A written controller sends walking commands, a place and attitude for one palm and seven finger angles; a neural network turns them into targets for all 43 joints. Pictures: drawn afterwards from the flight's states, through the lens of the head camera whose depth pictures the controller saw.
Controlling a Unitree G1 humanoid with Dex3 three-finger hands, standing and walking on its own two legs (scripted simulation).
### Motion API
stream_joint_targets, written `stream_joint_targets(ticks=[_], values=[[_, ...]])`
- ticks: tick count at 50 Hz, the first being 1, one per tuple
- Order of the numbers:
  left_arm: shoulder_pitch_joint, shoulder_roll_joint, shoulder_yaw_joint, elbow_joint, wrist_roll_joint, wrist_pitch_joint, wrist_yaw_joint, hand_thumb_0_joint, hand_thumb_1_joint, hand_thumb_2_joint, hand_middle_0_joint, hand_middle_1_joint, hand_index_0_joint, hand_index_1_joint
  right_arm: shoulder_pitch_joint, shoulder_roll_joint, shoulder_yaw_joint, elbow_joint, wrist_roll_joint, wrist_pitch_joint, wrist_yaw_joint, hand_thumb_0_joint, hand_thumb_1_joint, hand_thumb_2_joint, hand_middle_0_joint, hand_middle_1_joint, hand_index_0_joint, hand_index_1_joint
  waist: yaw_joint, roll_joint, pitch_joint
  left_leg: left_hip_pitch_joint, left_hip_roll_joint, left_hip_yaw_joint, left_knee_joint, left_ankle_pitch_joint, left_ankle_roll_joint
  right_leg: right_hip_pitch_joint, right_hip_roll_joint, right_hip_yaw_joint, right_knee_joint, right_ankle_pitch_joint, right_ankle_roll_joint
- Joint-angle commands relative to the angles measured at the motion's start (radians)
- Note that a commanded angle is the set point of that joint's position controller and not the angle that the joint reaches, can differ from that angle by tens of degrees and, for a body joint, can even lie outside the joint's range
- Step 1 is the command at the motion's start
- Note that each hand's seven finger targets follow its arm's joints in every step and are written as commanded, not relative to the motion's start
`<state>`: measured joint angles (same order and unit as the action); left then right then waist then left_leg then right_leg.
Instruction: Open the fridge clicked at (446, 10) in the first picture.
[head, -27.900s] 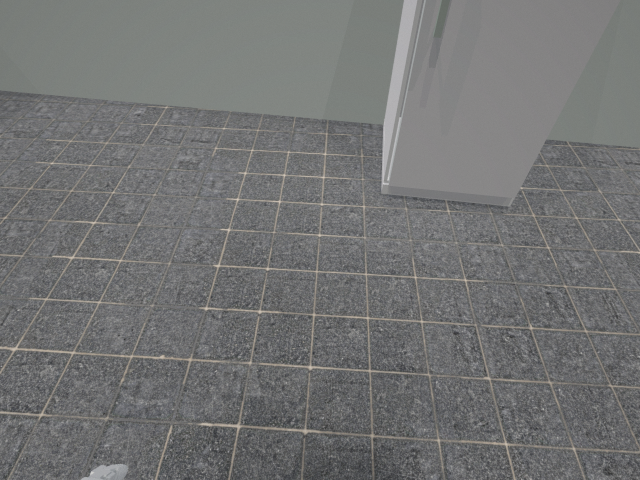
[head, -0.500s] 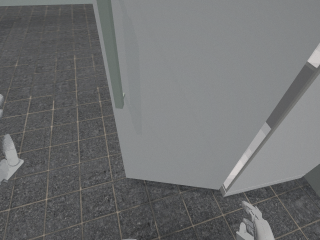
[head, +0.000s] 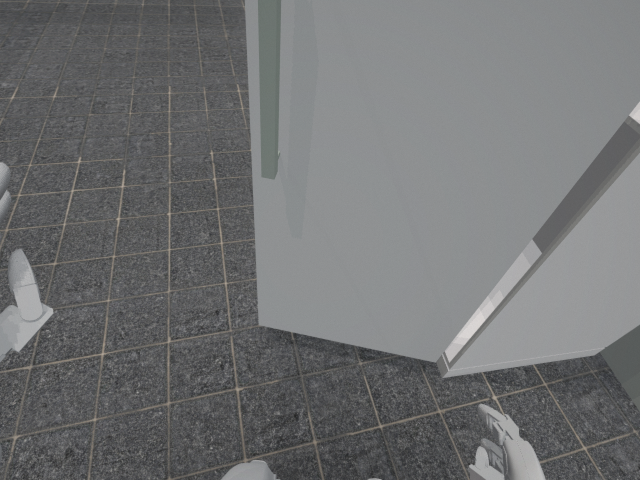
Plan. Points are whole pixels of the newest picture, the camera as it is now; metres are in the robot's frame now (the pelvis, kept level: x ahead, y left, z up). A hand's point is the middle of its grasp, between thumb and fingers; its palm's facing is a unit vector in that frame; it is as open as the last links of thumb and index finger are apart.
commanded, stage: step back with the hand held close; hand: left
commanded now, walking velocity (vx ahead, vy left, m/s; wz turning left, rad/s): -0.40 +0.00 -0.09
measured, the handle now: (273, 51) +0.62 +0.14 +0.23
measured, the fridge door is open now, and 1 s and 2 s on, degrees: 70 70 70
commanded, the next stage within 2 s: stop stepping back and stand still in 0.28 s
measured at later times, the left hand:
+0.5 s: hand out of the picture +0.13 +0.25 +0.19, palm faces +0.26 -0.88 -0.41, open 7.4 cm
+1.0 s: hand out of the picture +0.06 +0.30 +0.19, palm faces +0.36 -0.86 -0.38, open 7.4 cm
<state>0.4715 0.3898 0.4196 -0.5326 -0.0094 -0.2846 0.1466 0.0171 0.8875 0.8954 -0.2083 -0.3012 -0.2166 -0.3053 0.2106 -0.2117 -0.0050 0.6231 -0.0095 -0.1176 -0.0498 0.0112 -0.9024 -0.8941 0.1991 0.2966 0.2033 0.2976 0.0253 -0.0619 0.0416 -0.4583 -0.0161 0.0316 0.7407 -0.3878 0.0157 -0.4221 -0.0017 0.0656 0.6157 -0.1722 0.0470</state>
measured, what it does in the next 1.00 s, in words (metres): walks backwards: right foot, then left foot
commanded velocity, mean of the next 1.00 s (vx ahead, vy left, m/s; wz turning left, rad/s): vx -0.01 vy -0.03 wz -0.01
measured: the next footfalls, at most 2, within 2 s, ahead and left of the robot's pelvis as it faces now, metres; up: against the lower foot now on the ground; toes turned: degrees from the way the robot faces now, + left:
right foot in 0.34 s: -0.13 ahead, -0.04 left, +0.00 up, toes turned -3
left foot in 0.48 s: +0.04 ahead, +0.07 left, +0.00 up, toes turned -7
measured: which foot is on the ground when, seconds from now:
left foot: down 0.00-0.36, up 0.38-0.46, down 0.48-0.64, up 0.66-0.84, down 0.86-1.00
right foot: down 0.00-0.02, up 0.04-0.32, down 0.34-1.00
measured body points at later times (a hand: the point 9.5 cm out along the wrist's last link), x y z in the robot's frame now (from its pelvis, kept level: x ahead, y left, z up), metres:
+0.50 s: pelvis -0.11 +0.02 +0.01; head -0.12 +0.07 +0.45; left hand +0.11 +0.29 +0.21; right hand +0.01 -0.23 -0.05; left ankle +0.00 +0.08 -0.72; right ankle -0.19 -0.13 -0.71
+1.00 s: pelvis -0.18 +0.06 +0.01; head -0.21 +0.09 +0.46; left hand +0.03 +0.34 +0.21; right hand -0.08 -0.19 -0.06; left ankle -0.12 +0.17 -0.72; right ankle -0.18 -0.04 -0.68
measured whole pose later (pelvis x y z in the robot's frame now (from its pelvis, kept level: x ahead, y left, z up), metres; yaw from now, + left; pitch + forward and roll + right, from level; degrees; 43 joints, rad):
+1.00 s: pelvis -0.18 +0.06 +0.01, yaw -7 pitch -3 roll +0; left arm 0.48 0.41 0.42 -0.44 -0.02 -0.19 0.16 0.02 0.89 0.90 -0.20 -0.30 -0.21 -0.30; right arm 0.28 -0.15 0.02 0.67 -0.02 -0.16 -0.06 0.01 -0.90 -0.89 0.20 0.30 0.20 0.30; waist -0.05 -0.06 -0.03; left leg -0.30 0.04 0.05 0.59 -0.25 0.01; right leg -0.38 0.01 -0.05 0.86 -0.44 -0.01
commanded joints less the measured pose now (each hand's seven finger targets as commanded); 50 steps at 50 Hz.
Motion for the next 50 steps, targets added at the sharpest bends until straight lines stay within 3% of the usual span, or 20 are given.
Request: stream_joint_targets(ticks=[1, 2, 4, 7, 13, 17, 19, 21, 23, 24, 25, 28, 30, 32, 34, 36, 41, 43, 45, 50], values=[[-0.084, 0.229, 0.180, -0.263, 0.000, -0.062, 0.024, 0.000, 0.900, 0.900, -0.200, -0.300, -0.200, -0.300, -0.092, -0.157, -0.060, -0.183, -0.001, -0.062, -0.039, 0.000, -0.900, -0.900, 0.200, 0.300, 0.200, 0.300, -0.019, 0.389, -0.122, -0.086, 0.295, -0.342, -0.493, -0.002, 0.115, 0.132, 0.058, -0.036, 0.219, -0.061, -0.018], [-0.076, 0.234, 0.200, -0.260, -0.002, -0.071, 0.016, 0.000, 0.900, 0.900, -0.200, -0.300, -0.200, -0.300, -0.090, -0.126, -0.068, -0.173, -0.010, -0.085, -0.037, 0.000, -0.900, -0.900, 0.200, 0.300, 0.200, 0.300, -0.026, 0.460, -0.207, -0.196, 0.405, -0.422, -0.629, -0.239, 0.161, 0.256, 0.102, -0.022, 0.523, -0.247, -0.012], [-0.058, 0.218, 0.211, -0.221, -0.013, -0.069, 0.009, 0.000, 0.900, 0.900, -0.200, -0.300, -0.200, -0.300, -0.064, -0.132, -0.094, -0.147, -0.007, -0.101, -0.021, 0.000, -0.900, -0.900, 0.200, 0.300, 0.200, 0.300, -0.025, 0.265, -0.141, -0.163, 0.395, -0.378, -0.576, -0.196, 0.188, 0.150, 0.099, 0.015, 0.651, -0.286, -0.020], [-0.021, 0.146, 0.116, -0.227, -0.032, -0.055, 0.011, 0.000, 0.900, 0.900, -0.200, -0.300, -0.200, -0.300, -0.070, -0.114, -0.083, -0.122, -0.004, -0.119, -0.002, 0.000, -0.900, -0.900, 0.200, 0.300, 0.200, 0.300, -0.012, 0.236, -0.194, 0.158, 0.330, -0.269, -0.527, 0.010, 0.132, 0.024, 0.067, -0.052, 0.402, -0.358, -0.028], [-0.074, 0.174, 0.070, -0.208, -0.050, -0.031, 0.008, 0.000, 0.900, 0.900, -0.200, -0.300, -0.200, -0.300, -0.062, -0.106, -0.059, -0.089, -0.023, -0.103, -0.007, 0.000, -0.900, -0.900, 0.200, 0.300, 0.200, 0.300, -0.015, 0.323, -0.250, 0.301, 0.265, -0.171, -0.609, 0.037, -0.042, 0.228, 0.072, -0.131, -0.237, -0.309, -0.090], [-0.110, 0.329, 0.166, -0.224, -0.055, -0.054, 0.012, 0.000, 0.900, 0.900, -0.200, -0.300, -0.200, -0.300, -0.102, -0.066, -0.028, -0.108, -0.027, -0.054, -0.023, 0.000, -0.900, -0.900, 0.200, 0.300, 0.200, 0.300, -0.003, -0.045, -0.168, 0.316, 0.074, 0.041, -0.031, 0.096, -0.083, -0.017, -0.298, 0.127, -0.451, 0.084, -0.197], [-0.102, 0.272, 0.124, -0.151, -0.043, -0.029, -0.004, 0.000, 0.900, 0.900, -0.200, -0.300, -0.200, -0.300, -0.092, -0.071, -0.039, -0.102, -0.008, -0.070, -0.034, 0.000, -0.900, -0.900, 0.200, 0.300, 0.200, 0.300, -0.012, -0.206, -0.145, 0.193, 0.017, -0.007, 0.124, 0.039, -0.064, 0.013, -0.276, 0.039, -0.337, 0.245, -0.200], [-0.003, 0.226, 0.116, -0.106, -0.053, 0.015, -0.010, 0.000, 0.900, 0.900, -0.200, -0.300, -0.200, -0.300, -0.086, -0.064, -0.015, -0.124, 0.011, -0.061, -0.042, 0.000, -0.900, -0.900, 0.200, 0.300, 0.200, 0.300, -0.043, -0.077, -0.124, 0.200, 0.033, -0.003, -0.084, 0.156, -0.051, 0.080, -0.195, -0.062, -0.171, 0.270, -0.148], [0.012, 0.244, 0.140, -0.147, -0.056, 0.030, -0.010, 0.000, 0.900, 0.900, -0.200, -0.300, -0.200, -0.300, -0.094, -0.135, -0.028, -0.145, 0.008, -0.064, -0.050, 0.000, -0.900, -0.900, 0.200, 0.300, 0.200, 0.300, -0.023, 0.325, -0.147, 0.254, 0.166, -0.214, -0.431, 0.392, 0.006, 0.078, 0.029, -0.124, 0.027, -0.111, -0.031], [-0.009, 0.239, 0.138, -0.150, -0.063, 0.017, -0.009, 0.000, 0.900, 0.900, -0.200, -0.300, -0.200, -0.300, -0.083, -0.139, -0.035, -0.146, 0.014, -0.079, -0.044, 0.000, -0.900, -0.900, 0.200, 0.300, 0.200, 0.300, -0.021, 0.313, -0.157, 0.189, 0.234, -0.345, -0.543, 0.145, 0.051, 0.143, 0.073, -0.066, 0.073, -0.328, -0.041], [0.038, 0.264, 0.171, -0.135, -0.065, 0.008, -0.007, 0.000, 0.900, 0.900, -0.200, -0.300, -0.200, -0.300, -0.092, -0.134, -0.036, -0.145, 0.003, -0.094, -0.043, 0.000, -0.900, -0.900, 0.200, 0.300, 0.200, 0.300, -0.010, 0.326, -0.179, 0.161, 0.261, -0.423, -0.684, -0.244, 0.006, 0.163, 0.089, -0.066, 0.107, -0.396, -0.054], [0.079, 0.238, 0.162, -0.224, -0.046, 0.013, 0.003, 0.000, 0.900, 0.900, -0.200, -0.300, -0.200, -0.300, -0.062, -0.121, -0.036, -0.157, -0.014, -0.084, -0.028, 0.000, -0.900, -0.900, 0.200, 0.300, 0.200, 0.300, -0.008, 0.371, -0.165, -0.028, 0.189, -0.248, -0.699, -0.322, -0.070, 0.398, 0.120, -0.144, -0.033, -0.342, -0.085], [0.159, 0.258, 0.172, -0.240, -0.036, 0.025, -0.001, 0.000, 0.900, 0.900, -0.200, -0.300, -0.200, -0.300, -0.061, -0.123, -0.043, -0.173, -0.008, -0.067, -0.018, 0.000, -0.900, -0.900, 0.200, 0.300, 0.200, 0.300, -0.009, 0.245, -0.174, -0.098, 0.063, -0.088, -0.459, -0.211, -0.053, 0.488, 0.040, -0.083, -0.243, -0.310, -0.098], [0.102, 0.273, 0.180, -0.260, -0.034, 0.026, 0.004, 0.000, 0.900, 0.900, -0.200, -0.300, -0.200, -0.300, -0.070, -0.120, -0.054, -0.151, -0.010, -0.035, -0.013, 0.000, -0.900, -0.900, 0.200, 0.300, 0.200, 0.300, -0.006, -0.129, -0.094, -0.053, -0.027, -0.025, 0.210, 0.006, -0.043, 0.082, -0.348, 0.401, -0.522, -0.561, -0.247], [0.001, 0.233, 0.156, -0.188, -0.031, 0.020, 0.019, 0.000, 0.900, 0.900, -0.200, -0.300, -0.200, -0.300, -0.024, -0.122, -0.050, -0.109, -0.009, -0.049, -0.018, 0.000, -0.900, -0.900, 0.200, 0.300, 0.200, 0.300, -0.054, -0.053, -0.038, -0.109, 0.044, -0.075, 0.382, 0.048, -0.039, 0.002, -0.333, 0.311, -0.482, -0.540, -0.266], [-0.076, 0.207, 0.118, -0.074, -0.014, 0.022, 0.027, 0.000, 0.900, 0.900, -0.200, -0.300, -0.200, -0.300, -0.012, -0.116, -0.041, -0.090, -0.014, -0.051, -0.029, 0.000, -0.900, -0.900, 0.200, 0.300, 0.200, 0.300, -0.066, -0.016, -0.032, -0.022, 0.081, -0.030, 0.237, 0.052, -0.021, -0.026, -0.263, 0.144, -0.421, -0.504, -0.199], [-0.217, 0.168, 0.029, -0.038, 0.005, 0.028, 0.045, 0.000, 0.900, 0.900, -0.200, -0.300, -0.200, -0.300, -0.023, -0.123, -0.040, -0.081, -0.010, -0.089, -0.066, 0.000, -0.900, -0.900, 0.200, 0.300, 0.200, 0.300, -0.053, 0.036, -0.035, 0.236, 0.046, 0.072, -0.231, -0.024, 0.017, 0.003, -0.175, 0.017, -0.223, -0.505, -0.164], [-0.199, 0.182, 0.053, -0.150, -0.004, 0.010, 0.043, 0.000, 0.900, 0.900, -0.200, -0.300, -0.200, -0.300, -0.033, -0.158, -0.046, -0.113, -0.005, -0.098, -0.062, 0.000, -0.900, -0.900, 0.200, 0.300, 0.200, 0.300, -0.048, 0.354, -0.036, 0.310, 0.280, -0.353, -0.465, -0.125, 0.124, -0.121, 0.004, -0.114, 0.156, -0.354, -0.067], [-0.146, 0.288, 0.155, -0.193, -0.007, -0.006, 0.028, 0.000, 0.900, 0.900, -0.200, -0.300, -0.200, -0.300, -0.034, -0.126, -0.045, -0.092, -0.012, -0.103, -0.044, 0.000, -0.900, -0.900, 0.200, 0.300, 0.200, 0.300, -0.052, 0.336, -0.049, 0.168, 0.385, -0.541, -0.609, -0.369, 0.184, -0.112, 0.011, -0.067, 0.414, -0.350, -0.049], [0.050, 0.227, 0.151, -0.200, -0.008, 0.016, 0.025, 0.000, 0.900, 0.900, -0.200, -0.300, -0.200, -0.300, -0.054, -0.116, -0.031, -0.125, -0.016, -0.085, -0.010, 0.000, -0.900, -0.900, 0.200, 0.300, 0.200, 0.300, -0.023, 0.316, -0.058, -0.076, 0.257, -0.175, -0.514, -0.293, 0.079, 0.281, 0.026, -0.182, 0.038, -0.258, -0.065]])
